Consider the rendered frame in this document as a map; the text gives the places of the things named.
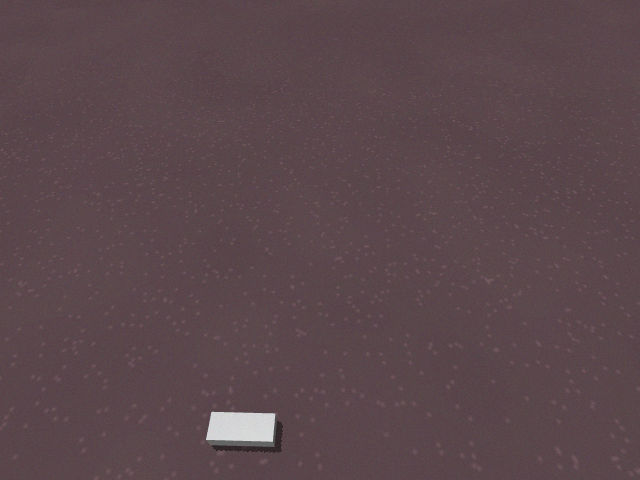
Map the carton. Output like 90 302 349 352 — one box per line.
206 412 277 447

